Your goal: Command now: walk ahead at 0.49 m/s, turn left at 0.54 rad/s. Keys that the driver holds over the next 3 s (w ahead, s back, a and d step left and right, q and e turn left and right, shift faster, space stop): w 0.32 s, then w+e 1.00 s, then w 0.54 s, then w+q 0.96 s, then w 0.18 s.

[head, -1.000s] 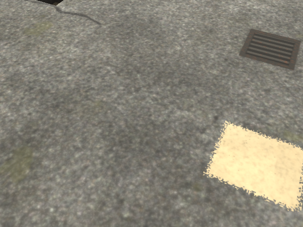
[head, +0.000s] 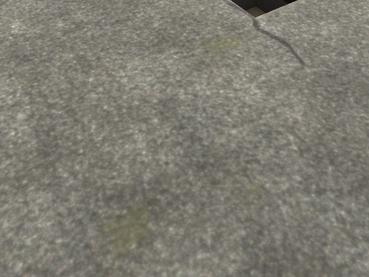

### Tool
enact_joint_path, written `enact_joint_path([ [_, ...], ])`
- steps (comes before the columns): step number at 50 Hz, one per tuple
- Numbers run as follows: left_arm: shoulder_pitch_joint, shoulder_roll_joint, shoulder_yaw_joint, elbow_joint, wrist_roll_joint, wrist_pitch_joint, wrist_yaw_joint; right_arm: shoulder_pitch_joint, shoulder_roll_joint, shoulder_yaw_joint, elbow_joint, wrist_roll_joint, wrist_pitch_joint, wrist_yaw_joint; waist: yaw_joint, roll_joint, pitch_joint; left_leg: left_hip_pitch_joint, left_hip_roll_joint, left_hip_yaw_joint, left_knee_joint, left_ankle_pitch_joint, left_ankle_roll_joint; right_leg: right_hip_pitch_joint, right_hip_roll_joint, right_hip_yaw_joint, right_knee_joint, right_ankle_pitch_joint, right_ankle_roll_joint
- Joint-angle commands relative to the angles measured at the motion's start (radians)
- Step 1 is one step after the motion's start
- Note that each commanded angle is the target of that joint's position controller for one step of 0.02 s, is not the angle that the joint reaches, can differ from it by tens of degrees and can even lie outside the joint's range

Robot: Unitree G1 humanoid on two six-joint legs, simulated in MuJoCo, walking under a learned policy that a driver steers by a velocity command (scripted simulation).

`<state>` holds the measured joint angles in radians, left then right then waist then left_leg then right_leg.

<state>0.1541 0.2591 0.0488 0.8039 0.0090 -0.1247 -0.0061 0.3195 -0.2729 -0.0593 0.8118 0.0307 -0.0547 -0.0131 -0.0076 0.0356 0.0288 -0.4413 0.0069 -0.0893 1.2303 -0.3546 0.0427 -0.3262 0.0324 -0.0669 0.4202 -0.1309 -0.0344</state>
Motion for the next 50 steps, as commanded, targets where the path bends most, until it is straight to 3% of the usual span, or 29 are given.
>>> enact_joint_path([
  [1, 0.042, 0.084, 0.023, -0.017, 0.000, -0.014, -0.006, 0.030, -0.031, -0.013, -0.082, 0.003, 0.004, 0.005, 0.003, -0.106, -0.049, -0.177, 0.118, -0.029, -0.010, 0.056, -0.001, 0.166, -0.281, 0.269, -0.265, 0.025, -0.174],
  [5, 0.087, 0.134, 0.040, 0.028, -0.007, -0.022, -0.013, -0.055, -0.014, 0.000, -0.127, -0.015, 0.006, 0.004, 0.006, -0.071, -0.013, -0.251, 0.127, -0.035, -0.193, 0.157, -0.010, 0.171, -0.295, 0.181, -0.313, 0.121, -0.213],
  [8, 0.093, 0.154, 0.041, 0.040, -0.019, -0.008, -0.010, -0.154, -0.015, 0.011, -0.154, -0.019, -0.013, 0.023, 0.028, -0.072, 0.001, -0.227, 0.122, 0.022, -0.399, 0.312, -0.010, 0.187, -0.260, 0.090, -0.308, 0.169, -0.187],
  [10, 0.124, 0.170, 0.041, 0.051, -0.027, 0.002, -0.009, -0.231, -0.012, 0.018, -0.172, -0.017, -0.021, 0.034, 0.057, -0.079, 0.013, -0.177, 0.103, 0.074, -0.504, 0.359, -0.013, 0.185, -0.246, 0.054, -0.291, 0.154, -0.168],
  [13, 0.187, 0.194, 0.042, 0.082, -0.039, 0.020, -0.010, -0.310, -0.030, 0.017, -0.212, -0.007, -0.023, 0.047, 0.080, -0.101, 0.031, -0.168, 0.086, 0.092, -0.596, 0.301, 0.000, 0.262, -0.288, 0.071, -0.262, 0.119, -0.151],
  [15, 0.194, 0.206, 0.044, 0.095, -0.045, 0.035, -0.008, -0.313, -0.053, 0.009, -0.226, -0.008, -0.026, 0.052, 0.061, -0.117, 0.029, -0.134, 0.064, 0.110, -0.647, 0.227, 0.028, 0.316, -0.317, 0.077, -0.212, 0.166, -0.135],
  [16, 0.177, 0.213, 0.044, 0.096, -0.047, 0.042, -0.006, -0.261, -0.070, -0.001, -0.216, -0.013, -0.028, 0.052, 0.018, -0.124, 0.001, -0.042, 0.036, 0.135, -0.688, 0.226, 0.046, 0.316, -0.311, 0.061, -0.144, 0.277, -0.118],
  [17, 0.180, 0.199, 0.036, 0.100, -0.046, 0.048, -0.006, -0.143, -0.106, -0.024, -0.179, -0.019, -0.029, 0.047, -0.044, -0.109, -0.067, 0.143, -0.001, 0.158, -0.725, 0.238, 0.067, 0.282, -0.269, 0.028, 0.012, 0.426, -0.095],
  [18, 0.181, 0.160, 0.018, 0.091, -0.033, 0.046, -0.003, 0.037, -0.171, -0.056, -0.134, -0.023, -0.028, 0.035, -0.124, -0.071, -0.180, 0.415, 0.053, 0.089, -0.709, 0.255, 0.104, 0.143, -0.214, -0.010, 0.250, 0.385, -0.056],
  [19, 0.239, 0.052, -0.017, 0.051, -0.014, 0.030, -0.009, 0.166, -0.293, -0.082, -0.122, -0.047, -0.022, 0.021, -0.123, 0.169, -0.319, 0.778, 0.342, -0.348, -0.764, 0.161, 0.236, -0.250, -0.068, -0.046, 0.672, -0.039, 0.018],
  [20, 0.257, 0.067, -0.016, 0.067, -0.031, 0.007, -0.009, 0.194, -0.249, -0.067, -0.119, -0.041, -0.026, 0.023, -0.123, 0.203, -0.416, 0.803, 0.438, -0.637, -0.908, 0.130, 0.292, -0.382, -0.011, 0.145, 0.867, -0.443, 0.014],
  [21, 0.196, 0.148, 0.011, 0.054, -0.066, 0.002, -0.012, 0.138, -0.181, -0.046, -0.118, -0.039, -0.033, 0.028, -0.113, 0.127, -0.277, 0.695, 0.405, -0.485, -0.912, 0.138, 0.242, -0.462, -0.060, 0.192, 0.928, -0.388, -0.002],
  [22, 0.144, 0.146, 0.013, 0.038, -0.066, 0.005, -0.009, 0.061, -0.137, -0.032, -0.124, -0.031, -0.037, 0.032, -0.079, 0.098, -0.188, 0.567, 0.361, -0.324, -0.924, 0.190, 0.204, -0.458, -0.110, 0.168, 0.892, -0.297, -0.009],
  [23, 0.121, 0.134, 0.017, 0.039, -0.050, 0.015, -0.003, -0.011, -0.098, -0.022, -0.125, -0.029, -0.041, 0.037, -0.044, 0.059, -0.129, 0.453, 0.313, -0.218, -0.960, 0.224, 0.176, -0.420, -0.145, 0.160, 0.833, -0.220, -0.003],
  [24, 0.132, 0.127, 0.025, 0.047, -0.042, 0.033, 0.001, -0.058, -0.066, -0.015, -0.126, -0.030, -0.050, 0.040, -0.011, 0.079, -0.092, 0.370, 0.273, -0.129, -1.002, 0.252, 0.152, -0.365, -0.172, 0.166, 0.785, -0.158, 0.000],
  [25, 0.158, 0.107, 0.024, 0.056, -0.043, 0.050, 0.000, -0.079, -0.057, -0.016, -0.117, -0.036, -0.059, 0.041, 0.011, 0.091, -0.081, 0.315, 0.256, -0.077, -1.036, 0.282, 0.146, -0.311, -0.177, 0.166, 0.775, -0.111, 0.006],
  [27, 0.166, 0.072, 0.023, 0.057, -0.045, 0.071, -0.001, -0.075, -0.062, -0.023, -0.092, -0.046, -0.075, 0.036, 0.028, 0.058, -0.056, 0.285, 0.246, 0.011, -1.070, 0.390, 0.150, -0.311, -0.169, 0.174, 0.759, -0.051, 0.015],
  [30, 0.101, 0.059, 0.026, 0.031, -0.040, 0.079, 0.001, -0.038, -0.073, -0.031, -0.056, -0.053, -0.077, 0.016, 0.019, 0.031, -0.013, 0.321, 0.246, 0.102, -1.089, 0.449, 0.144, -0.399, -0.154, 0.206, 0.656, 0.060, 0.024],
  [35, -0.049, 0.032, 0.015, -0.027, -0.025, 0.074, -0.026, -0.009, -0.111, -0.041, -0.022, -0.044, -0.066, -0.006, -0.026, 0.013, 0.044, 0.376, 0.252, 0.214, -1.116, 0.424, 0.119, -0.410, -0.137, 0.132, 0.386, 0.226, 0.014],
  [40, -0.181, 0.022, 0.005, -0.109, -0.029, 0.071, -0.058, 0.058, -0.133, -0.051, 0.021, -0.026, -0.035, -0.013, -0.068, 0.003, 0.088, 0.535, 0.297, 0.274, -1.048, 0.521, 0.105, -0.462, -0.127, 0.047, 0.264, 0.127, -0.027],
  [41, -0.187, 0.025, 0.006, -0.122, -0.031, 0.071, -0.065, 0.053, -0.141, -0.053, 0.023, -0.023, -0.028, -0.014, -0.061, 0.009, 0.084, 0.553, 0.301, 0.288, -1.016, 0.596, 0.097, -0.441, -0.115, 0.024, 0.249, 0.083, -0.041],
  [43, -0.149, 0.051, 0.020, -0.137, -0.034, 0.074, -0.070, 0.027, -0.173, -0.060, 0.016, -0.018, -0.015, -0.019, -0.019, 0.046, 0.028, 0.564, 0.296, 0.317, -0.897, 0.933, 0.076, -0.312, -0.051, -0.044, 0.244, -0.014, -0.078],
  [44, -0.081, 0.078, 0.035, -0.130, -0.038, 0.076, -0.069, 0.013, -0.189, -0.063, 0.011, -0.015, -0.007, -0.023, 0.024, 0.070, -0.022, 0.560, 0.290, 0.327, -0.789, 1.095, 0.065, -0.211, -0.010, -0.072, 0.250, -0.064, -0.100],
  [45, 0.048, 0.123, 0.060, -0.104, -0.041, 0.078, -0.064, -0.008, -0.202, -0.064, 0.006, -0.011, 0.000, -0.025, 0.100, 0.069, -0.093, 0.517, 0.267, 0.340, -0.611, 1.153, 0.045, -0.032, 0.033, -0.082, 0.205, -0.052, -0.132],
  [46, 0.210, 0.193, 0.097, -0.065, -0.037, 0.082, -0.046, -0.017, -0.199, -0.060, -0.004, -0.009, -0.004, -0.027, 0.181, 0.026, -0.178, 0.350, 0.221, 0.346, -0.356, 0.986, 0.004, 0.253, 0.035, -0.011, 0.134, 0.005, -0.174],
  [47, 0.261, 0.308, 0.121, -0.053, -0.036, 0.088, -0.024, 0.057, -0.063, -0.022, -0.047, -0.050, -0.024, -0.015, 0.107, -0.242, -0.251, -0.083, 0.077, 0.314, 0.026, 0.102, -0.060, 0.605, -0.228, 0.447, 0.119, 0.005, -0.309],
  [48, 0.268, 0.300, 0.107, -0.086, -0.027, 0.071, -0.029, 0.046, -0.052, -0.003, -0.079, -0.026, -0.072, 0.000, 0.094, -0.226, -0.426, -0.285, -0.059, 0.052, 0.221, -0.261, -0.063, 0.755, -0.380, 0.930, -0.080, -0.161, -0.445],
  [49, 0.258, 0.222, 0.086, -0.079, -0.020, 0.061, -0.034, -0.095, -0.122, -0.022, -0.109, 0.015, -0.098, 0.011, 0.140, -0.125, -0.325, -0.389, 0.000, -0.021, 0.230, -0.173, -0.037, 0.702, -0.353, 0.816, -0.135, -0.132, -0.371],
  [50, 0.199, 0.182, 0.075, -0.083, -0.027, 0.054, -0.034, -0.126, -0.116, -0.018, -0.123, 0.017, -0.109, 0.011, 0.102, -0.089, -0.203, -0.393, 0.044, -0.009, 0.146, -0.076, -0.016, 0.551, -0.314, 0.663, -0.132, -0.058, -0.329],
])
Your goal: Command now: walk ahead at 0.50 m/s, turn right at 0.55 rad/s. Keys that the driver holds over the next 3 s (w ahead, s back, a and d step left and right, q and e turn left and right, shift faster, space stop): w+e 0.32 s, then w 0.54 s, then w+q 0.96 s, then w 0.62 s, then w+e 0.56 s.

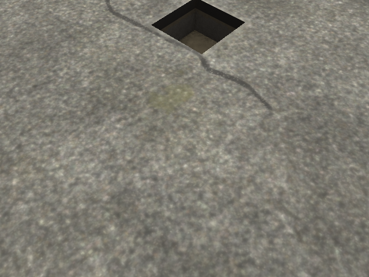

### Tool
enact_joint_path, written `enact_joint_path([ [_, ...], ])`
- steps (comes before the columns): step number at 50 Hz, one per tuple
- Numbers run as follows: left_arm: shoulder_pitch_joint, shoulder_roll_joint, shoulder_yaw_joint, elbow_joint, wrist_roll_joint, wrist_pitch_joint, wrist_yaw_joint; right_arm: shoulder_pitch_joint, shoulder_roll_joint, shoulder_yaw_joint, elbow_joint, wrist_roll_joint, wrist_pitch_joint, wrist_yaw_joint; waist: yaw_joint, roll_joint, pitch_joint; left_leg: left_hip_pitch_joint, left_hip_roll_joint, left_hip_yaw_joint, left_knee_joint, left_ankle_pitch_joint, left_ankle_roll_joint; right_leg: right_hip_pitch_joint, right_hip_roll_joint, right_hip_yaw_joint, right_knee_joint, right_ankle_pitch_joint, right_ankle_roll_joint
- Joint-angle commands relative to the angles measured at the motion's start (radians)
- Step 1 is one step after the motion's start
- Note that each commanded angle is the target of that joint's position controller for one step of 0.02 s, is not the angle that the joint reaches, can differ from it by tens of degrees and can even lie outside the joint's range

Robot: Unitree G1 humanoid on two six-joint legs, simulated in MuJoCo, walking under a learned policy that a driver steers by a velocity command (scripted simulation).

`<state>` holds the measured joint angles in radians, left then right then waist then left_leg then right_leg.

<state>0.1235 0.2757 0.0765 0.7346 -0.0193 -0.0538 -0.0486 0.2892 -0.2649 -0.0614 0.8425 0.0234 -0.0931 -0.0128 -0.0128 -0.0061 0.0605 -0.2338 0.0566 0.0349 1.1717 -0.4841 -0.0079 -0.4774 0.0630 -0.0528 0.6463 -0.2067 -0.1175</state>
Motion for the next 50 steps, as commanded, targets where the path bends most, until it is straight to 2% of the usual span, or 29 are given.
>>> enact_joint_path([
  [1, 0.148, 0.129, 0.036, -0.032, -0.004, -0.019, 0.009, -0.091, -0.123, -0.019, -0.137, -0.002, -0.069, 0.001, 0.054, 0.021, -0.165, -0.536, 0.037, -0.127, 0.120, 0.115, 0.030, 0.542, -0.295, 0.531, -0.359, 0.113, -0.208],
  [2, 0.097, 0.097, 0.025, -0.051, 0.003, -0.020, 0.013, -0.072, -0.135, -0.030, -0.131, -0.021, -0.058, -0.004, 0.015, 0.010, -0.135, -0.459, 0.064, -0.128, 0.054, 0.155, 0.022, 0.427, -0.260, 0.454, -0.377, 0.198, -0.191],
  [3, 0.081, 0.091, 0.022, -0.064, 0.010, -0.020, 0.017, -0.055, -0.135, -0.033, -0.132, -0.027, -0.042, -0.003, -0.007, -0.006, -0.128, -0.404, 0.075, -0.128, 0.020, 0.178, 0.011, 0.359, -0.236, 0.424, -0.399, 0.235, -0.187],
  [7, 0.127, 0.141, 0.035, -0.059, 0.004, -0.026, 0.041, -0.118, -0.088, -0.023, -0.169, -0.043, -0.011, -0.007, -0.005, -0.021, -0.092, -0.397, 0.053, -0.086, -0.172, 0.300, -0.047, 0.243, -0.186, 0.318, -0.422, 0.382, -0.178],
  [11, 0.189, 0.146, 0.036, -0.047, -0.006, -0.011, 0.058, -0.276, -0.055, -0.005, -0.211, -0.034, -0.017, 0.004, 0.061, -0.072, -0.075, -0.347, -0.011, -0.077, -0.495, 0.528, -0.055, 0.228, -0.132, 0.286, -0.391, 0.260, -0.117],
  [14, 0.230, 0.154, 0.037, -0.036, -0.010, -0.003, 0.061, -0.349, -0.075, -0.007, -0.235, -0.018, -0.030, 0.021, 0.091, -0.093, -0.069, -0.305, -0.045, -0.085, -0.610, 0.562, -0.049, 0.264, -0.161, 0.352, -0.356, 0.177, -0.105],
  [17, 0.237, 0.146, 0.036, -0.033, -0.008, 0.005, 0.068, -0.334, -0.114, -0.021, -0.240, -0.015, -0.046, 0.036, 0.072, -0.111, -0.074, -0.273, -0.050, -0.108, -0.679, 0.487, -0.015, 0.355, -0.206, 0.441, -0.277, 0.146, -0.088],
  [19, 0.216, 0.133, 0.033, -0.035, -0.002, 0.008, 0.069, -0.234, -0.130, -0.032, -0.215, -0.019, -0.056, 0.037, 0.018, -0.135, -0.097, -0.150, -0.056, -0.079, -0.723, 0.454, 0.028, 0.374, -0.202, 0.447, -0.202, 0.240, -0.062],
  [20, 0.210, 0.099, 0.020, -0.041, 0.003, 0.005, 0.065, -0.136, -0.157, -0.046, -0.193, -0.032, -0.061, 0.031, -0.028, -0.118, -0.164, 0.012, -0.033, -0.088, -0.733, 0.457, 0.066, 0.350, -0.148, 0.407, -0.074, 0.320, -0.034],
  [21, 0.217, 0.052, 0.000, -0.060, 0.022, 0.003, 0.061, 0.016, -0.208, -0.057, -0.180, -0.045, -0.061, 0.025, -0.086, -0.013, -0.305, 0.269, 0.127, -0.257, -0.713, 0.431, 0.133, 0.227, -0.085, 0.328, 0.200, 0.167, 0.003],
  [22, 0.393, -0.005, -0.016, -0.059, -0.013, -0.008, 0.060, 0.120, -0.285, -0.081, -0.122, -0.047, -0.049, 0.034, -0.020, 0.352, -0.404, 0.581, 0.328, -0.733, -0.806, 0.223, 0.314, -0.144, 0.063, 0.224, 0.527, -0.316, 0.076],
  [23, 0.374, 0.090, -0.005, -0.034, -0.025, -0.013, 0.062, 0.119, -0.187, -0.060, -0.127, -0.017, -0.046, 0.041, -0.050, 0.251, -0.336, 0.558, 0.339, -0.847, -0.875, -0.029, 0.300, -0.286, 0.001, 0.271, 0.652, -0.355, 0.080],
  [24, 0.241, 0.143, 0.008, -0.053, -0.020, -0.013, 0.060, 0.065, -0.129, -0.043, -0.137, -0.013, -0.040, 0.037, -0.075, 0.139, -0.196, 0.433, 0.295, -0.693, -0.888, -0.026, 0.254, -0.321, -0.035, 0.260, 0.677, -0.262, 0.078],
  [25, 0.164, 0.133, 0.005, -0.074, -0.004, -0.013, 0.062, 0.006, -0.117, -0.033, -0.147, -0.024, -0.031, 0.036, -0.056, 0.058, -0.128, 0.305, 0.252, -0.569, -0.901, 0.088, 0.229, -0.292, -0.072, 0.215, 0.649, -0.192, 0.078],
  [26, 0.121, 0.119, 0.006, -0.089, 0.012, -0.018, 0.059, -0.025, -0.101, -0.026, -0.142, -0.029, -0.027, 0.037, -0.037, 0.045, -0.074, 0.210, 0.216, -0.490, -0.923, 0.203, 0.231, -0.276, -0.102, 0.200, 0.589, -0.145, 0.080],
  [27, 0.128, 0.104, 0.006, -0.092, 0.013, -0.020, 0.053, -0.038, -0.088, -0.018, -0.140, -0.036, -0.028, 0.035, -0.009, 0.074, -0.071, 0.155, 0.183, -0.425, -0.941, 0.284, 0.219, -0.223, -0.134, 0.187, 0.538, -0.112, 0.079],
  [29, 0.152, 0.069, 0.000, -0.084, 0.008, -0.016, 0.048, -0.029, -0.082, -0.015, -0.125, -0.027, -0.031, 0.036, 0.007, 0.110, -0.082, 0.117, 0.150, -0.345, -0.971, 0.383, 0.226, -0.180, -0.147, 0.148, 0.467, -0.098, 0.088],
  [32, 0.076, 0.039, -0.015, -0.112, 0.016, -0.015, 0.048, 0.001, -0.134, -0.027, -0.100, -0.017, -0.030, 0.029, -0.006, 0.090, -0.064, 0.103, 0.161, -0.277, -1.011, 0.484, 0.250, -0.207, -0.165, 0.117, 0.310, -0.025, 0.111],
  [34, 0.017, 0.025, -0.023, -0.123, 0.015, -0.020, 0.044, 0.017, -0.151, -0.030, -0.087, -0.013, -0.021, 0.024, -0.026, 0.082, -0.060, 0.105, 0.147, -0.223, -1.022, 0.500, 0.235, -0.190, -0.164, 0.103, 0.182, 0.083, 0.116],
  [37, -0.070, 0.022, -0.027, -0.137, 0.008, -0.027, 0.034, 0.056, -0.165, -0.028, -0.063, -0.005, -0.011, 0.022, -0.058, 0.086, -0.044, 0.102, 0.126, -0.159, -1.014, 0.506, 0.211, -0.128, -0.137, 0.075, 0.022, 0.208, 0.120],
  [41, -0.162, 0.037, -0.023, -0.172, -0.003, -0.034, 0.016, 0.114, -0.177, -0.028, -0.028, 0.002, 0.006, 0.023, -0.081, 0.094, -0.017, 0.174, 0.171, -0.172, -0.977, 0.502, 0.197, -0.105, -0.113, 0.063, -0.077, 0.192, 0.099],
  [43, -0.157, 0.056, -0.017, -0.179, -0.002, -0.040, 0.009, 0.111, -0.194, -0.032, -0.018, 0.005, 0.017, 0.019, -0.058, 0.104, -0.018, 0.218, 0.195, -0.180, -0.936, 0.560, 0.181, -0.068, -0.101, 0.057, -0.120, 0.130, 0.071],
  [44, -0.113, 0.071, -0.008, -0.170, 0.001, -0.043, 0.010, 0.101, -0.200, -0.033, -0.017, 0.006, 0.023, 0.016, -0.023, 0.103, -0.038, 0.212, 0.188, -0.177, -0.879, 0.657, 0.168, 0.022, -0.083, 0.044, -0.156, 0.118, 0.055],
  [45, -0.005, 0.102, 0.012, -0.138, 0.007, -0.045, 0.016, 0.092, -0.194, -0.029, -0.017, 0.008, 0.027, 0.014, 0.038, 0.088, -0.100, 0.185, 0.148, -0.148, -0.759, 0.789, 0.146, 0.189, -0.059, 0.027, -0.194, 0.127, 0.032],
  [46, 0.164, 0.159, 0.035, -0.101, 0.019, -0.045, 0.027, 0.079, -0.162, -0.014, -0.031, -0.002, 0.024, 0.013, 0.115, 0.057, -0.218, 0.057, 0.096, -0.110, -0.544, 0.740, 0.111, 0.456, -0.134, 0.097, -0.166, 0.153, -0.011],
  [47, 0.310, 0.264, 0.059, -0.086, 0.041, -0.038, 0.039, 0.135, -0.063, 0.018, -0.067, -0.021, 0.009, 0.014, 0.133, -0.155, -0.383, -0.309, -0.034, -0.031, -0.155, 0.339, 0.041, 0.850, -0.405, 0.452, -0.162, 0.129, -0.125],
  [48, 0.342, 0.224, 0.049, -0.070, 0.030, -0.031, 0.036, 0.170, -0.067, 0.022, -0.058, -0.002, -0.007, 0.016, 0.131, -0.273, -0.463, -0.483, -0.085, -0.136, 0.043, -0.099, 0.031, 0.890, -0.501, 0.744, -0.293, -0.029, -0.200],
  [49, 0.291, 0.160, 0.028, -0.068, 0.021, -0.031, 0.035, 0.103, -0.159, -0.006, -0.065, 0.021, -0.010, 0.018, 0.131, -0.166, -0.304, -0.561, -0.031, -0.173, 0.120, -0.043, 0.036, 0.762, -0.464, 0.636, -0.324, -0.106, -0.158],
  [50, 0.226, 0.123, 0.015, -0.072, 0.017, -0.032, 0.034, 0.040, -0.162, -0.009, -0.080, 0.023, -0.008, 0.018, 0.104, -0.126, -0.205, -0.560, 0.012, -0.146, 0.100, 0.046, 0.040, 0.628, -0.421, 0.496, -0.351, -0.098, -0.122],
])
Over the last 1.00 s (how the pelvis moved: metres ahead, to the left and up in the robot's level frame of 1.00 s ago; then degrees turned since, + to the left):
0.53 0.02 -0.02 -14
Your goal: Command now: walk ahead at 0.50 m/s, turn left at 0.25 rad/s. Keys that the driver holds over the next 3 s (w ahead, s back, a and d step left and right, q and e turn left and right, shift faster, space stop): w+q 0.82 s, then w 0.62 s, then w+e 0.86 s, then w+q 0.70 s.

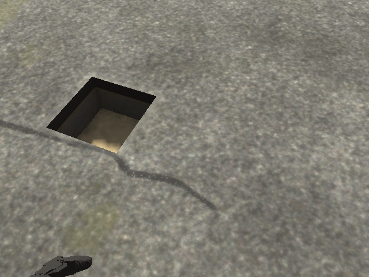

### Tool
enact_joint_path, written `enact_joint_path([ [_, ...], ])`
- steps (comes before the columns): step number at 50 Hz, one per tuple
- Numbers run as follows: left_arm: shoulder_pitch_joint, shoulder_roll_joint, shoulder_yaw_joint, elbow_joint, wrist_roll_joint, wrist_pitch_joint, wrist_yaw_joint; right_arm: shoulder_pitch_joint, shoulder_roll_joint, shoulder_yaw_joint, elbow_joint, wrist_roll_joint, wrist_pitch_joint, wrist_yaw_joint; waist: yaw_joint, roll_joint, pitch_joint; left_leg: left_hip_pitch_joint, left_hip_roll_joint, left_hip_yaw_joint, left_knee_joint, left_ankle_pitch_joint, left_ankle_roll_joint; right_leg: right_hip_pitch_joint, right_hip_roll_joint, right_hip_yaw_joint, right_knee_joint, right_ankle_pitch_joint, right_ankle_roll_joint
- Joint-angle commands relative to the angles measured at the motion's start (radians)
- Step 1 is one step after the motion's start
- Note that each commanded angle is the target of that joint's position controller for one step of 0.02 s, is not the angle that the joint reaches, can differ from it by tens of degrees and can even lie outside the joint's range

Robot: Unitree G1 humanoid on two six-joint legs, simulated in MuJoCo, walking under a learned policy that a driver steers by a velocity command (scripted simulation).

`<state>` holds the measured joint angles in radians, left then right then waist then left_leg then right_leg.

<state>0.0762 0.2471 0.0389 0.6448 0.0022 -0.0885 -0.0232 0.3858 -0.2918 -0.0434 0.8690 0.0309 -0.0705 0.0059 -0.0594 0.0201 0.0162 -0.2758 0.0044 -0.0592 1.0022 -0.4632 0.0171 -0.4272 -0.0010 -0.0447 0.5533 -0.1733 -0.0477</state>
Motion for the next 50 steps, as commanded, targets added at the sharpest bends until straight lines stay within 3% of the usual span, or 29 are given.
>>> enact_joint_path([
  [1, 0.206, 0.119, 0.041, 0.020, -0.002, -0.001, 0.004, -0.085, -0.121, -0.029, -0.110, 0.004, -0.021, -0.003, 0.117, -0.112, -0.088, -0.484, 0.094, -0.040, 0.222, 0.095, 0.008, 0.452, -0.312, 0.394, -0.303, -0.085, -0.171],
  [2, 0.161, 0.095, 0.035, 0.022, 0.002, -0.010, 0.000, -0.079, -0.111, -0.035, -0.105, -0.005, -0.007, -0.006, 0.084, -0.128, -0.049, -0.436, 0.119, -0.048, 0.179, 0.149, 0.003, 0.364, -0.277, 0.315, -0.343, -0.032, -0.154],
  [3, 0.135, 0.092, 0.037, 0.029, 0.006, -0.018, -0.001, -0.054, -0.089, -0.033, -0.097, -0.003, 0.008, -0.006, 0.059, -0.140, -0.034, -0.383, 0.128, -0.049, 0.167, 0.187, -0.004, 0.301, -0.260, 0.258, -0.377, 0.010, -0.147],
  [6, 0.131, 0.109, 0.048, 0.063, 0.015, -0.038, 0.003, -0.062, -0.054, -0.033, -0.102, -0.003, 0.031, -0.009, 0.038, -0.097, -0.008, -0.395, 0.126, -0.064, 0.134, 0.284, -0.021, 0.259, -0.251, 0.128, -0.418, 0.181, -0.150],
  [8, 0.152, 0.120, 0.054, 0.087, 0.017, -0.039, 0.012, -0.106, -0.049, -0.034, -0.120, -0.007, 0.031, -0.007, 0.046, -0.078, 0.006, -0.444, 0.121, -0.079, 0.055, 0.373, -0.028, 0.290, -0.249, 0.064, -0.420, 0.256, -0.148],
  [12, 0.174, 0.150, 0.059, 0.114, 0.010, -0.029, 0.027, -0.224, -0.026, -0.024, -0.157, -0.011, 0.023, 0.017, 0.085, -0.063, 0.037, -0.421, 0.107, -0.013, -0.179, 0.547, -0.016, 0.323, -0.228, -0.054, -0.433, 0.272, -0.117],
  [15, 0.235, 0.175, 0.067, 0.146, 0.001, -0.013, 0.034, -0.332, -0.010, -0.013, -0.208, -0.011, 0.022, 0.036, 0.130, -0.046, 0.076, -0.454, 0.103, 0.034, -0.287, 0.541, 0.004, 0.415, -0.262, -0.089, -0.418, 0.288, -0.112],
  [18, 0.266, 0.192, 0.073, 0.168, -0.013, 0.012, 0.036, -0.391, -0.016, -0.013, -0.257, -0.009, 0.022, 0.055, 0.140, -0.054, 0.087, -0.476, 0.084, 0.082, -0.347, 0.437, 0.036, 0.525, -0.291, -0.119, -0.355, 0.395, -0.097],
  [21, 0.241, 0.236, 0.083, 0.162, -0.021, 0.034, 0.048, -0.322, -0.060, -0.037, -0.273, -0.008, 0.029, 0.063, 0.072, -0.114, 0.001, -0.295, -0.009, 0.172, -0.356, 0.282, 0.092, 0.560, -0.289, -0.163, -0.161, 0.863, -0.064],
  [22, 0.229, 0.247, 0.085, 0.159, -0.022, 0.043, 0.052, -0.215, -0.097, -0.058, -0.252, -0.006, 0.032, 0.060, 0.009, -0.121, -0.060, -0.152, -0.051, 0.189, -0.374, 0.259, 0.120, 0.536, -0.275, -0.176, -0.006, 0.962, -0.050],
  [23, 0.214, 0.242, 0.080, 0.153, -0.026, 0.044, 0.056, -0.050, -0.156, -0.091, -0.212, -0.006, 0.034, 0.045, -0.082, -0.093, -0.143, 0.107, -0.080, 0.166, -0.456, 0.330, 0.161, 0.416, -0.234, -0.197, 0.219, 0.879, -0.014],
  [24, 0.249, 0.164, 0.053, 0.129, 0.009, 0.030, 0.054, 0.059, -0.253, -0.118, -0.188, -0.005, 0.046, 0.020, -0.088, 0.089, -0.233, 0.417, 0.115, -0.134, -0.456, 0.400, 0.229, 0.120, -0.165, -0.190, 0.547, 0.297, 0.031],
  [25, 0.299, 0.072, 0.019, 0.075, 0.009, -0.007, 0.036, 0.001, -0.304, -0.117, -0.223, -0.006, 0.032, 0.023, 0.010, 0.255, -0.366, 0.686, 0.332, -0.730, -0.624, 0.219, 0.443, -0.262, 0.056, -0.006, 0.866, -0.416, 0.079],
  [26, 0.175, 0.171, 0.040, 0.061, -0.026, -0.043, 0.019, 0.026, -0.212, -0.092, -0.227, -0.013, 0.023, 0.029, -0.070, 0.098, -0.367, 0.676, 0.324, -0.709, -0.701, 0.179, 0.392, -0.369, 0.000, 0.153, 0.893, -0.373, 0.054],
  [27, 0.108, 0.177, 0.040, 0.033, -0.050, -0.058, 0.014, -0.006, -0.171, -0.080, -0.222, -0.016, 0.014, 0.029, -0.056, 0.065, -0.230, 0.556, 0.289, -0.557, -0.702, 0.234, 0.350, -0.403, -0.039, 0.139, 0.837, -0.291, 0.032],
  [28, 0.108, 0.160, 0.037, 0.040, -0.033, -0.062, 0.022, -0.073, -0.147, -0.071, -0.229, -0.012, 0.008, 0.029, 0.003, -0.034, -0.133, 0.386, 0.242, -0.439, -0.707, 0.343, 0.312, -0.355, -0.084, 0.134, 0.737, -0.222, 0.031],
  [29, 0.116, 0.171, 0.045, 0.051, -0.007, -0.054, 0.028, -0.132, -0.111, -0.061, -0.242, -0.016, 0.007, 0.024, 0.038, -0.028, -0.096, 0.270, 0.206, -0.357, -0.719, 0.435, 0.292, -0.288, -0.113, 0.132, 0.653, -0.184, 0.041],
  [30, 0.137, 0.172, 0.049, 0.053, 0.000, -0.040, 0.026, -0.161, -0.103, -0.056, -0.259, -0.027, 0.006, 0.020, 0.067, -0.001, -0.079, 0.188, 0.182, -0.323, -0.742, 0.488, 0.289, -0.226, -0.125, 0.134, 0.622, -0.157, 0.051],
  [33, 0.133, 0.138, 0.043, 0.043, 0.013, -0.013, 0.028, -0.154, -0.128, -0.063, -0.255, -0.022, 0.003, 0.004, 0.085, 0.004, -0.056, 0.067, 0.148, -0.250, -0.776, 0.593, 0.298, -0.190, -0.114, 0.104, 0.498, -0.094, 0.099],
  [38, -0.059, 0.090, 0.018, -0.004, 0.010, -0.016, 0.018, -0.087, -0.155, -0.071, -0.228, -0.012, 0.018, -0.020, 0.011, 0.052, -0.022, -0.009, 0.065, -0.168, -0.747, 0.472, 0.220, -0.106, -0.038, 0.079, 0.105, 0.224, 0.123],
  [41, -0.118, 0.118, 0.025, -0.026, -0.007, -0.026, 0.006, -0.039, -0.158, -0.073, -0.207, -0.005, 0.026, -0.021, -0.014, 0.073, -0.025, 0.034, 0.093, -0.240, -0.699, 0.390, 0.204, -0.064, -0.006, 0.099, 0.006, 0.248, 0.112],
  [44, -0.086, 0.150, 0.037, -0.021, -0.007, -0.037, -0.006, -0.018, -0.135, -0.065, -0.190, -0.009, 0.032, -0.027, 0.005, 0.107, -0.031, 0.135, 0.147, -0.315, -0.618, 0.374, 0.187, -0.040, -0.017, 0.112, -0.041, 0.168, 0.069],
  [46, 0.028, 0.169, 0.054, 0.010, 0.002, -0.047, -0.004, -0.029, -0.115, -0.058, -0.191, -0.013, 0.037, -0.025, 0.068, 0.117, -0.061, 0.147, 0.116, -0.306, -0.513, 0.483, 0.154, 0.111, -0.002, 0.074, -0.098, 0.134, 0.019],
  [47, 0.140, 0.207, 0.066, 0.024, 0.018, -0.053, 0.001, -0.028, -0.071, -0.040, -0.201, -0.020, 0.034, -0.021, 0.120, 0.068, -0.165, 0.092, 0.062, -0.249, -0.314, 0.472, 0.119, 0.308, -0.097, 0.158, -0.078, 0.136, -0.037],
  [48, 0.271, 0.295, 0.088, 0.043, 0.034, -0.050, 0.004, 0.098, -0.015, -0.021, -0.214, -0.014, 0.027, -0.023, 0.108, -0.162, -0.321, -0.194, -0.068, -0.129, 0.040, 0.221, 0.043, 0.664, -0.308, 0.518, -0.096, 0.027, -0.188],
  [49, 0.342, 0.276, 0.090, 0.090, 0.004, -0.038, -0.011, 0.141, -0.040, -0.017, -0.208, 0.002, 0.019, -0.023, 0.117, -0.340, -0.336, -0.434, -0.101, -0.112, 0.246, -0.130, 0.018, 0.751, -0.412, 0.873, -0.251, -0.279, -0.272],
  [50, 0.296, 0.195, 0.067, 0.076, -0.015, -0.034, -0.010, 0.042, -0.125, -0.038, -0.209, 0.009, 0.019, -0.024, 0.141, -0.196, -0.184, -0.531, -0.049, -0.146, 0.328, -0.071, 0.021, 0.654, -0.384, 0.807, -0.283, -0.418, -0.230],
])
Over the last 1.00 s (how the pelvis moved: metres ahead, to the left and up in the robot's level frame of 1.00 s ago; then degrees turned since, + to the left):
0.52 -0.09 0.01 -16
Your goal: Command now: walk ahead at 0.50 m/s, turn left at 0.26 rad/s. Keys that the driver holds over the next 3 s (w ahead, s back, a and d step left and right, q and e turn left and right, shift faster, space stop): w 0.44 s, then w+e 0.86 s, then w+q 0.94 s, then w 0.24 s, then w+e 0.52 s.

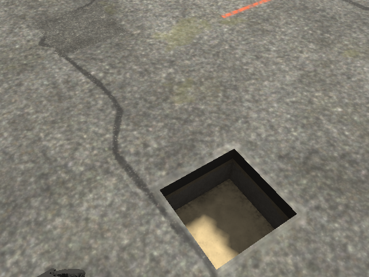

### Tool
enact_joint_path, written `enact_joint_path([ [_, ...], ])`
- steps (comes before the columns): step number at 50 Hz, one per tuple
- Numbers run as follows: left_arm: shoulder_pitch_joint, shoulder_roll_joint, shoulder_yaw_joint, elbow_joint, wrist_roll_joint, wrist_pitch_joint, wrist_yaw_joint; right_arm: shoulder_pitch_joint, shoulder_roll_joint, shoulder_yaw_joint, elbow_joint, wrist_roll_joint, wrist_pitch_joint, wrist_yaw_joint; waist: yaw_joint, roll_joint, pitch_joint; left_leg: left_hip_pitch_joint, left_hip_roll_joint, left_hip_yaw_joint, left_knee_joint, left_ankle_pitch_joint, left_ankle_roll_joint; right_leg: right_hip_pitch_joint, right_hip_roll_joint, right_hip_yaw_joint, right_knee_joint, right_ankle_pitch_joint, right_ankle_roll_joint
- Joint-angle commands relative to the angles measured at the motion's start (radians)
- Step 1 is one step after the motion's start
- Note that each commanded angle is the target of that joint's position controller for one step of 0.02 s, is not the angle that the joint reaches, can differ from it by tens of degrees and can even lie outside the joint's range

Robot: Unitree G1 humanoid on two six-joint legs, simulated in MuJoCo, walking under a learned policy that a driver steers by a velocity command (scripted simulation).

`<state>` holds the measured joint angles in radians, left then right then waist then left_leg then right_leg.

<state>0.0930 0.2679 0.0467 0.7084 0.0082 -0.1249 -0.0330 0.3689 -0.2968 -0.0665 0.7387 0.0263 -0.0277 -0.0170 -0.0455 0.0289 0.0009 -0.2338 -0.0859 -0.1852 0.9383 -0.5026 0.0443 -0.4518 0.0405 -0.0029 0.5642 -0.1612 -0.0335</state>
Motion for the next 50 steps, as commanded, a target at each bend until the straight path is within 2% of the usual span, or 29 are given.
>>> enact_joint_path([
  [1, 0.225, 0.141, 0.047, 0.003, -0.014, 0.011, 0.003, -0.048, -0.133, -0.017, -0.101, 0.005, -0.022, -0.002, 0.127, -0.120, -0.076, -0.578, 0.082, 0.019, 0.385, 0.052, -0.002, 0.556, -0.383, 0.611, -0.293, -0.374, -0.205],
  [2, 0.182, 0.120, 0.036, 0.002, -0.006, 0.016, 0.004, -0.101, -0.121, -0.014, -0.117, -0.011, -0.024, 0.000, 0.106, -0.085, -0.011, -0.556, 0.113, 0.043, 0.324, 0.113, -0.002, 0.440, -0.333, 0.500, -0.314, -0.269, -0.193],
  [3, 0.155, 0.102, 0.029, 0.004, 0.001, 0.017, 0.005, -0.104, -0.112, -0.018, -0.118, -0.019, -0.025, 0.003, 0.077, -0.108, 0.008, -0.513, 0.149, 0.052, 0.256, 0.163, -0.003, 0.371, -0.293, 0.427, -0.333, -0.182, -0.182],
  [5, 0.147, 0.088, 0.024, 0.010, 0.001, 0.016, 0.005, -0.068, -0.077, -0.013, -0.105, -0.012, -0.025, 0.011, 0.049, -0.145, -0.002, -0.435, 0.172, 0.085, 0.184, 0.193, -0.015, 0.306, -0.247, 0.335, -0.362, -0.051, -0.182],
  [8, 0.179, 0.135, 0.036, 0.034, -0.009, 0.014, 0.012, -0.124, -0.046, 0.000, -0.123, -0.021, -0.026, 0.013, 0.059, -0.121, 0.007, -0.454, 0.187, 0.115, 0.033, 0.272, -0.036, 0.299, -0.251, 0.254, -0.399, 0.084, -0.206],
  [12, 0.224, 0.161, 0.041, 0.061, -0.023, 0.029, 0.020, -0.243, -0.015, 0.019, -0.136, -0.021, -0.040, 0.026, 0.104, -0.110, 0.017, -0.405, 0.174, 0.144, -0.226, 0.472, -0.044, 0.313, -0.225, 0.151, -0.401, 0.148, -0.176],
  [18, 0.306, 0.195, 0.045, 0.109, -0.031, 0.060, 0.023, -0.369, -0.040, 0.019, -0.170, -0.008, -0.057, 0.054, 0.138, -0.110, 0.056, -0.337, 0.132, 0.170, -0.396, 0.471, -0.022, 0.393, -0.278, 0.149, -0.344, 0.182, -0.153],
  [20, 0.295, 0.212, 0.050, 0.118, -0.034, 0.070, 0.028, -0.322, -0.069, 0.007, -0.159, -0.008, -0.063, 0.058, 0.095, -0.121, 0.037, -0.246, 0.111, 0.184, -0.435, 0.417, 0.002, 0.428, -0.291, 0.148, -0.285, 0.299, -0.132],
  [22, 0.272, 0.194, 0.040, 0.112, -0.032, 0.074, 0.032, -0.101, -0.134, -0.029, -0.093, -0.017, -0.059, 0.047, -0.023, -0.088, -0.098, 0.081, 0.090, 0.206, -0.468, 0.408, 0.052, 0.365, -0.213, 0.068, -0.016, 0.497, -0.083],
  [23, 0.270, 0.124, 0.012, 0.081, -0.007, 0.067, 0.031, 0.086, -0.215, -0.051, -0.070, -0.032, -0.054, 0.033, -0.092, 0.041, -0.252, 0.377, 0.312, -0.043, -0.446, 0.401, 0.132, 0.156, -0.148, 0.024, 0.325, 0.225, -0.041],
  [24, 0.370, 0.025, -0.016, 0.062, -0.023, 0.044, 0.026, 0.098, -0.258, -0.055, -0.060, -0.036, -0.048, 0.036, -0.028, 0.290, -0.328, 0.583, 0.497, -0.481, -0.583, 0.154, 0.272, -0.201, 0.007, 0.038, 0.618, -0.399, 0.000],
  [25, 0.308, 0.143, 0.011, 0.070, -0.046, 0.031, 0.020, 0.089, -0.159, -0.033, -0.063, -0.022, -0.045, 0.036, -0.070, 0.175, -0.244, 0.522, 0.470, -0.485, -0.637, 0.013, 0.249, -0.313, -0.046, 0.130, 0.716, -0.400, -0.006],
  [26, 0.239, 0.175, 0.023, 0.047, -0.059, 0.027, 0.014, 0.033, -0.123, -0.020, -0.065, -0.019, -0.046, 0.033, -0.056, 0.132, -0.124, 0.408, 0.441, -0.330, -0.652, 0.063, 0.212, -0.344, -0.085, 0.119, 0.715, -0.307, -0.012],
  [27, 0.209, 0.162, 0.023, 0.044, -0.049, 0.030, 0.016, -0.027, -0.103, -0.012, -0.069, -0.026, -0.048, 0.035, -0.026, 0.067, -0.074, 0.294, 0.398, -0.226, -0.675, 0.173, 0.186, -0.297, -0.122, 0.107, 0.675, -0.226, -0.005],
  [29, 0.223, 0.141, 0.033, 0.055, -0.031, 0.055, 0.020, -0.127, -0.066, -0.003, -0.073, -0.043, -0.062, 0.037, 0.044, 0.065, -0.005, 0.109, 0.334, -0.051, -0.740, 0.370, 0.157, -0.173, -0.163, 0.115, 0.565, -0.133, 0.014],
  [31, 0.241, 0.102, 0.029, 0.056, -0.035, 0.078, 0.023, -0.142, -0.073, -0.011, -0.055, -0.037, -0.081, 0.038, 0.066, 0.073, 0.001, 0.051, 0.337, 0.026, -0.777, 0.482, 0.167, -0.129, -0.169, 0.110, 0.510, -0.108, 0.035],
  [33, 0.174, 0.082, 0.030, 0.016, -0.021, 0.085, 0.018, -0.125, -0.100, -0.023, -0.031, -0.045, -0.084, 0.025, 0.063, 0.032, 0.004, 0.072, 0.326, 0.107, -0.772, 0.645, 0.159, -0.167, -0.152, 0.113, 0.431, -0.032, 0.041],
  [34, 0.191, 0.052, 0.023, 0.020, -0.002, 0.087, 0.013, -0.098, -0.118, -0.036, -0.007, -0.058, -0.078, 0.021, 0.065, 0.033, -0.033, 0.084, 0.307, 0.171, -0.739, 0.766, 0.161, -0.122, -0.148, 0.087, 0.436, 0.047, 0.047],
  [35, 0.246, 0.059, 0.034, 0.045, 0.004, 0.085, 0.004, -0.069, -0.136, -0.048, 0.015, -0.073, -0.081, 0.014, 0.072, 0.023, -0.074, 0.125, 0.362, 0.171, -0.683, 0.881, 0.168, -0.130, -0.160, 0.121, 0.518, 0.129, 0.040],
  [36, 0.242, 0.078, 0.043, 0.040, -0.005, 0.088, -0.001, -0.069, -0.125, -0.046, 0.016, -0.068, -0.081, 0.011, 0.070, 0.004, -0.071, 0.136, 0.371, 0.188, -0.672, 0.890, 0.164, -0.164, -0.155, 0.133, 0.541, 0.138, 0.039],
  [37, 0.218, 0.111, 0.057, 0.039, -0.017, 0.093, -0.002, -0.057, -0.122, -0.045, 0.007, -0.071, -0.083, 0.013, 0.056, -0.031, -0.078, 0.134, 0.368, 0.211, -0.649, 0.834, 0.171, -0.157, -0.125, 0.077, 0.605, 0.191, 0.039],
  [39, 0.149, 0.105, 0.064, 0.005, -0.023, 0.109, -0.005, -0.029, -0.103, -0.040, 0.027, -0.055, -0.081, 0.018, 0.037, -0.002, -0.026, 0.169, 0.383, 0.204, -0.628, 0.758, 0.165, -0.253, -0.129, 0.095, 0.644, 0.146, 0.025],
  [40, 0.064, 0.099, 0.069, -0.013, -0.043, 0.109, -0.006, 0.043, -0.055, -0.034, 0.067, -0.041, -0.078, -0.001, 0.010, 0.024, 0.046, 0.284, 0.421, 0.162, -0.614, 0.612, 0.120, -0.420, -0.142, 0.209, 0.621, 0.132, 0.012],
  [41, 0.028, 0.091, 0.067, -0.029, -0.046, 0.106, -0.009, 0.076, -0.055, -0.035, 0.088, -0.039, -0.074, -0.016, -0.004, 0.046, 0.090, 0.361, 0.438, 0.151, -0.605, 0.581, 0.092, -0.527, -0.138, 0.244, 0.579, 0.114, 0.002],
  [44, -0.044, 0.073, 0.070, -0.057, -0.032, 0.096, -0.028, 0.125, -0.080, -0.054, 0.097, -0.052, -0.065, -0.042, -0.028, 0.063, 0.120, 0.440, 0.474, 0.167, -0.547, 0.610, 0.062, -0.636, -0.136, 0.231, 0.567, 0.120, 0.002],
  [46, -0.038, 0.071, 0.073, -0.058, -0.045, 0.102, -0.031, 0.120, -0.090, -0.061, 0.095, -0.048, -0.073, -0.047, -0.027, 0.095, 0.142, 0.432, 0.497, 0.178, -0.531, 0.650, 0.053, -0.667, -0.148, 0.226, 0.601, 0.097, 0.011],
  [48, -0.147, 0.052, 0.071, -0.109, -0.048, 0.100, -0.033, 0.157, -0.065, -0.058, 0.100, -0.051, -0.079, -0.051, -0.057, 0.072, 0.218, 0.404, 0.468, 0.231, -0.552, 0.509, 0.031, -0.713, -0.139, 0.156, 0.541, 0.116, 0.005],
  [49, -0.158, 0.066, 0.074, -0.131, -0.048, 0.096, -0.045, 0.071, -0.054, -0.050, 0.079, -0.040, -0.085, -0.069, -0.009, 0.063, 0.256, 0.261, 0.451, 0.283, -0.552, 0.439, -0.004, -0.611, -0.169, 0.202, 0.384, 0.285, 0.010],
  [50, -0.150, 0.058, 0.076, -0.130, -0.037, 0.090, -0.062, 0.062, -0.070, -0.059, 0.070, -0.041, -0.089, -0.079, -0.009, 0.063, 0.220, 0.227, 0.432, 0.344, -0.534, 0.433, -0.019, -0.505, -0.161, 0.144, 0.343, 0.458, 0.008],
])
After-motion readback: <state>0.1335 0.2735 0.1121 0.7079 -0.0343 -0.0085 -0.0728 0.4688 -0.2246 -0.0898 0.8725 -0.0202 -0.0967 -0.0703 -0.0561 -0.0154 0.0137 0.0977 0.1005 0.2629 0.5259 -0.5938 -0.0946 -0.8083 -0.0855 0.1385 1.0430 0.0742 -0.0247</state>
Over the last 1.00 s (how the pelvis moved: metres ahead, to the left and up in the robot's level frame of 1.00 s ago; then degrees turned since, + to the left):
0.54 0.11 -0.01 32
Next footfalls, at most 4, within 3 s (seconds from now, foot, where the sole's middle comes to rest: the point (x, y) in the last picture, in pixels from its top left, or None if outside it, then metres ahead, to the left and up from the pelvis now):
0.44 left None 0.39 0.15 -0.76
1.22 right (244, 237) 0.73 -0.25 -1.00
1.60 left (236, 128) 1.16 -0.26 -0.75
1.98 right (291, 99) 1.34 -0.56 -0.76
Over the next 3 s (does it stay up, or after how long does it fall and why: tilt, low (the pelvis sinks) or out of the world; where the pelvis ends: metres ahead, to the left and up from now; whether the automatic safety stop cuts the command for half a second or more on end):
stays up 1.77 -0.43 -0.01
